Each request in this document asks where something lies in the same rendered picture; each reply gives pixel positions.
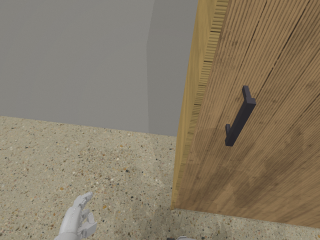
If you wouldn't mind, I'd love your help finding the handle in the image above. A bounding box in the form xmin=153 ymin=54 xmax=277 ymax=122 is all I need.
xmin=225 ymin=85 xmax=256 ymax=147

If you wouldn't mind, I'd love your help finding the wardrobe door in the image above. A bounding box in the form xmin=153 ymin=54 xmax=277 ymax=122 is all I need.
xmin=175 ymin=0 xmax=320 ymax=229

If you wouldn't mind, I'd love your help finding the left robot hand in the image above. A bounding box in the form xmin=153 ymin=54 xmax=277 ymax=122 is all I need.
xmin=58 ymin=191 xmax=97 ymax=240

